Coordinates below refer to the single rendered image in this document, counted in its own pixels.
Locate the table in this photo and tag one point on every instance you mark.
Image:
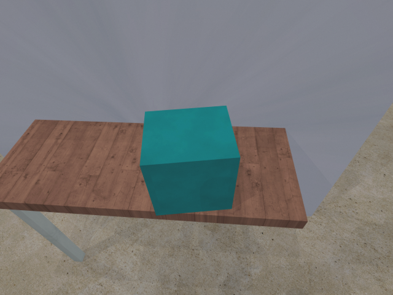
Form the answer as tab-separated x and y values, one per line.
84	167

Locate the carton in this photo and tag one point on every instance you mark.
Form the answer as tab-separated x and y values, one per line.
189	159

